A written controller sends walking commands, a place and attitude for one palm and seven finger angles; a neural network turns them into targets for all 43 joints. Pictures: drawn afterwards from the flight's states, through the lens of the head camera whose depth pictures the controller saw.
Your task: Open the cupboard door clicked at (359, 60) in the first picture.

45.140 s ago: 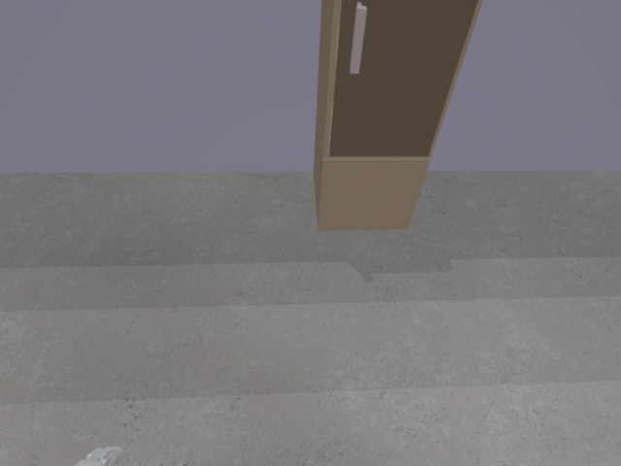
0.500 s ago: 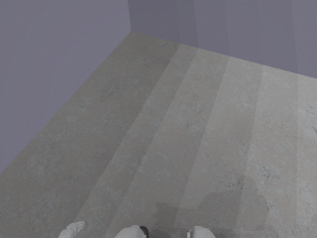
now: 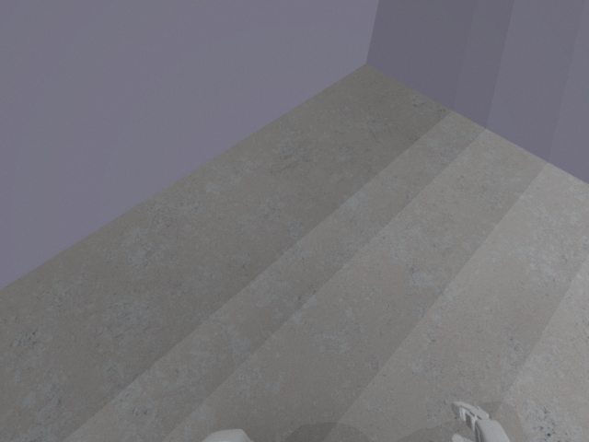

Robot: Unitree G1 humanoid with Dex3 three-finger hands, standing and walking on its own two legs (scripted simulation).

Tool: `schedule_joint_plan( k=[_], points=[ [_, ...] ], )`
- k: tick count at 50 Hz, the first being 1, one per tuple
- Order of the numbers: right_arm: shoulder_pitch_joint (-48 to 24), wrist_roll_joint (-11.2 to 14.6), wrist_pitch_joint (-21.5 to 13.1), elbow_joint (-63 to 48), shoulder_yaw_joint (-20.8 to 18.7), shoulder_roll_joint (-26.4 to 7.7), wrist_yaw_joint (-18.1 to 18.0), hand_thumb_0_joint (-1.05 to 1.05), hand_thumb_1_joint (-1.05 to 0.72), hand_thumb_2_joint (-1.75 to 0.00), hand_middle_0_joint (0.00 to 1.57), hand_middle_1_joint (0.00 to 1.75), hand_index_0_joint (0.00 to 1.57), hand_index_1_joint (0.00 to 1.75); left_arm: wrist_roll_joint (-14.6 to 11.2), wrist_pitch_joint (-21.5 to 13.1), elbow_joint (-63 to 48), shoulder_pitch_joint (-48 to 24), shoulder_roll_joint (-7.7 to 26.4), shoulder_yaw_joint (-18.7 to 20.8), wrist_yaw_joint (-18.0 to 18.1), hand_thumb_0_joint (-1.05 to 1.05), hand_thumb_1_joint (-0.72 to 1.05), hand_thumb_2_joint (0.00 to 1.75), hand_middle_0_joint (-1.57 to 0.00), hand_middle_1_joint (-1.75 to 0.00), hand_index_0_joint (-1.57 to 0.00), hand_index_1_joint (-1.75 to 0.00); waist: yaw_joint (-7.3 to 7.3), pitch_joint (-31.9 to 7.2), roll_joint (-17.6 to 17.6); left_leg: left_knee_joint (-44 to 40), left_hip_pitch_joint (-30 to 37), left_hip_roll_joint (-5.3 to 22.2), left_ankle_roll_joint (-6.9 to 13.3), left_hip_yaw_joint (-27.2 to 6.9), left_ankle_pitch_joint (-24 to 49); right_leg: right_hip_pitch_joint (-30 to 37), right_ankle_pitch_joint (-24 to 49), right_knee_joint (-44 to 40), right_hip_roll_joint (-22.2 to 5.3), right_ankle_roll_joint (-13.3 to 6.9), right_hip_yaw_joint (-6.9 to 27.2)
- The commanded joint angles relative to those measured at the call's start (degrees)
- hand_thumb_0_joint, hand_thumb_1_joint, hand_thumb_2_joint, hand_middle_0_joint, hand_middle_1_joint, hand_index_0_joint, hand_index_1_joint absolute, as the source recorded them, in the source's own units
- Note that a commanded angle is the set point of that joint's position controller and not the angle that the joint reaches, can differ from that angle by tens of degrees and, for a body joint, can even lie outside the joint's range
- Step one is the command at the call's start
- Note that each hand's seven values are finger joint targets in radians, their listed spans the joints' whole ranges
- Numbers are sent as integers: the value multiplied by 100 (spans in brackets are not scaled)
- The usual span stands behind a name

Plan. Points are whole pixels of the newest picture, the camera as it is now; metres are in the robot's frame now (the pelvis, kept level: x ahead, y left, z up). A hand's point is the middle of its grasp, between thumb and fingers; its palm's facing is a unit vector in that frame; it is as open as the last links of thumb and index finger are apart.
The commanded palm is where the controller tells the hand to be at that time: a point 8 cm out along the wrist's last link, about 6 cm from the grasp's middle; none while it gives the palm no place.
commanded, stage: turn to face it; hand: left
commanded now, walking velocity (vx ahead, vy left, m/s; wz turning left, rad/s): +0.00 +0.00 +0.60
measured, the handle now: out of the picture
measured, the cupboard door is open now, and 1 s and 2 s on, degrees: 51 51 51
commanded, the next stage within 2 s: none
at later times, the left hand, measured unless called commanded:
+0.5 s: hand out of the picture +0.05 +0.15 -0.13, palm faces +0.28 -0.92 -0.27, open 7.4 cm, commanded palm none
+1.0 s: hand out of the picture -0.01 +0.19 -0.14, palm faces +0.56 -0.78 -0.27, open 7.4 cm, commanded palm none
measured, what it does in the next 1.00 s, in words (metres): steps on the spot, turning left: right foot, then left foot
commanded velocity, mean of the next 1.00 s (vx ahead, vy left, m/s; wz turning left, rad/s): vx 0.00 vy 0.00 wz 0.60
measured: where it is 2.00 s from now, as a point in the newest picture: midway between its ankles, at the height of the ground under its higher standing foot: outside the picture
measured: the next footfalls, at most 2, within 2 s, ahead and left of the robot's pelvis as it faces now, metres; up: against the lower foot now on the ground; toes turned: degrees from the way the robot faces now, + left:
right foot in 0.30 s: +0.08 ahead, -0.16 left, +0.00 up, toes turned +6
left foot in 0.68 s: +0.02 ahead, +0.08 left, +0.00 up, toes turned +31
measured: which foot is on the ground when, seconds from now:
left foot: down 0.00-0.30, up 0.32-0.66, down 0.68-1.00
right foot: up 0.00-0.28, down 0.30-0.68, up 0.70-1.00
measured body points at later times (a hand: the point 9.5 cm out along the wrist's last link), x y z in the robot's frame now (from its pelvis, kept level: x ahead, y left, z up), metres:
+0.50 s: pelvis +0.02 -0.06 +0.02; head +0.08 -0.07 +0.47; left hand +0.03 +0.20 -0.11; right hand +0.17 -0.29 -0.13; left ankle -0.04 +0.07 -0.63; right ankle +0.04 -0.16 -0.72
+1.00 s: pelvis +0.03 -0.05 +0.02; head +0.07 -0.02 +0.46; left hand -0.04 +0.23 -0.12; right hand +0.23 -0.21 -0.13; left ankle -0.01 +0.05 -0.72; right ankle +0.10 -0.19 -0.67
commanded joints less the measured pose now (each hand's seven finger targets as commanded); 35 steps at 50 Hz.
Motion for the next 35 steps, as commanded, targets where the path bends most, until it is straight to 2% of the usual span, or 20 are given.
schedule_joint_plan(
  k=[1, 2, 4, 8, 11, 13, 14, 15, 16, 17, 18, 19, 22, 25, 28, 30, 32, 33, 34, 35],
  points=[
    [1385, -6, -66, -71, -379, -1538, -184, 0, -90, -90, 20, 30, 20, 30, -22, -3, -1010, -718, 735, 168, 104, 0, 90, 90, -20, -30, -20, -30, -616, -1427, 1005, -940, 2015, 2579, 1529, -2473, 3952, -2070, -837, 2591, 160, 226, 1273],
    [1045, -20, -113, -143, -330, -1291, -239, 0, -90, -90, 20, 30, 20, 30, 8, 20, -844, -806, 664, 194, 101, 0, 90, 90, -20, -30, -20, -30, -518, -1286, 1512, -1070, 1559, 2025, 1260, -2401, 3283, -1992, -466, 2421, 180, 252, 1322],
    [443, -29, -108, -320, -233, -1048, -278, 0, -90, -90, 20, 30, 20, 30, 12, 88, -641, -594, 719, 220, 25, 0, 90, 90, -20, -30, -20, -30, -221, -910, 1586, -1255, 856, 1532, 892, -1858, 2265, -1704, 135, 2228, 269, 283, 1380],
    [348, -63, -114, -370, -252, -1097, -246, 0, -90, -90, 20, 30, 20, 30, 9, 122, -601, -517, 593, 207, -18, 0, 90, 90, -20, -30, -20, -30, -90, -781, 1061, -1416, 389, 1307, 820, -1910, 1126, -1187, 242, 1097, 497, 258, 1192],
    [224, -76, -61, -405, -298, -1117, -221, 0, -90, -90, 20, 30, 20, 30, -10, 73, -621, -412, 521, 194, -13, 0, 90, 90, -20, -30, -20, -30, -34, -799, 1227, -1229, 25, 1216, 780, -2124, 777, -467, 343, -107, 748, 225, 1021],
    [33, -26, -34, -463, -325, -1071, -207, 0, -90, -90, 20, 30, 20, 30, -9, -16, -543, 57, 607, 230, -12, 0, 90, 90, -20, -30, -20, -30, 211, -935, 1069, -726, -404, 971, 545, -2039, 683, 442, 1182, -1275, 875, 209, 918],
    [15, 21, -38, -500, -302, -831, -190, 0, -90, -90, 20, 30, 20, 30, 25, -89, -511, 280, 830, 282, 23, 0, 90, 90, -20, -30, -20, -30, 341, -1005, 421, -125, -875, 541, 248, -1737, 122, 1059, 1359, -2207, 439, 129, 1295],
    [166, 63, -45, -600, -245, -352, -156, 0, -90, -90, 20, 30, 20, 30, 116, -155, -538, 333, 1425, 401, 91, 0, 90, 90, -20, -30, -20, -30, 367, -1016, -1396, 1393, -1783, -296, -228, -791, -1396, 1458, 1411, -2981, -1228, -424, 3144],
    [28, 24, -37, -650, -255, -521, -136, 0, -90, -90, 20, 30, 20, 30, 70, -133, -614, 246, 1590, 367, 118, 0, 90, 90, -20, -30, -20, -30, 414, -965, -1691, 2905, -1711, -184, -253, -876, -2236, 780, 1973, -3096, -1994, -989, 3741],
    [159, 4, -13, -598, -254, -545, -103, 0, -90, -90, 20, 30, 20, 30, 52, -121, -684, -94, 1356, 298, 126, 0, 90, 90, -20, -30, -20, -30, 179, -825, -1025, 3548, -1634, 37, -203, -1093, -1852, 439, 1791, -2988, -1753, -1106, 3087],
    [182, 0, 47, -467, -300, -465, -103, 0, -90, -90, 20, 30, 20, 30, 45, -123, -746, -377, 1061, 289, 171, 0, 90, 90, -20, -30, -20, -30, 38, -776, -1220, 3855, -1719, 139, -247, -1043, -1572, 379, 1990, -2943, -1490, -972, 2883],
    [225, -13, 71, -347, -265, -480, -72, 0, -90, -90, 20, 30, 20, 30, 26, -112, -777, -561, 936, 214, 154, 0, 90, 90, -20, -30, -20, -30, -80, -658, -1037, 3998, -1666, 253, -334, -915, -1224, 396, 2592, -2691, -1141, -871, 2244],
    [240, 15, 102, -272, -167, -243, -19, 0, -90, -90, 20, 30, 20, 30, 31, -155, -766, -448, 801, 171, 147, 0, 90, 90, -20, -30, -20, -30, -82, -730, -861, 3167, -1471, 224, -459, -548, -1017, 802, 3956, -2392, -831, -713, 1197],
    [9, 35, 76, -269, -96, -109, 3, 0, -90, -90, 20, 30, 20, 30, 45, -161, -637, -72, 954, 235, 154, 0, 90, 90, -20, -30, -20, -30, 129, -854, -630, 2074, -1211, 201, -486, -220, -1039, 1260, 4548, -2185, -959, -729, 909],
    [-105, 54, 28, -331, -59, -70, 10, 0, -90, -90, 20, 30, 20, 30, 84, -151, -512, 91, 1073, 289, 143, 0, 90, 90, -20, -30, -20, -30, 246, -884, -870, 1202, -860, 169, -410, -38, -1152, 1389, 4800, -1967, -1120, -779, 832],
    [82, 58, -2, -328, -68, -126, -10, 0, -90, -90, 20, 30, 20, 30, 79, -138, -507, -8, 1154, 348, 125, 0, 90, 90, -20, -30, -20, -30, 143, -906, -835, 617, -463, 146, -329, 53, -992, 1198, 4634, -1753, -1253, -752, 737],
    [474, 29, -33, -226, -120, -295, -24, 0, -90, -90, 20, 30, 20, 30, 19, -112, -516, -157, 1142, 358, 81, 0, 90, 90, -20, -30, -20, -30, -124, -967, -546, -367, 533, 75, -232, 80, -77, 555, 3976, -1194, -1108, -434, 423],
    [932, 9, -79, -134, -207, -643, -29, 0, -90, -90, 20, 30, 20, 30, -12, -88, -567, -257, 984, 322, 57, 0, 90, 90, -20, -30, -20, -30, -384, -1247, 289, -950, 1471, 533, -42, -562, 812, -160, 3045, -228, -861, -146, 196],
    [1375, -45, -117, -74, -406, -1359, -89, 0, -90, -90, 20, 30, 20, 30, -66, -51, -810, -418, 540, 215, 5, 0, 90, 90, -20, -30, -20, -30, -643, -1400, 2211, -1231, 2239, 2270, 847, -2950, 2984, -1891, -681, 1230, 80, 351, 123],
    [1704, -15, -63, 66, -419, -1522, -160, 0, -90, -90, 20, 30, 20, 30, -3, 33, -982, -881, 573, 165, 60, 0, 90, 90, -20, -30, -20, -30, -766, -1438, 1831, -1181, 2082, 2634, 1350, -3151, 3947, -2147, -1173, 1975, 239, 266, 946]
  ],
)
